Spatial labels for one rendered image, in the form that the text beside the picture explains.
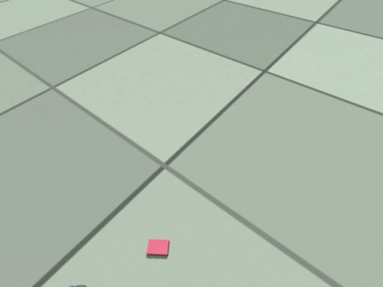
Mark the small box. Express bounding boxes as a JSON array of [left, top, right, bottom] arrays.
[[147, 239, 169, 257]]

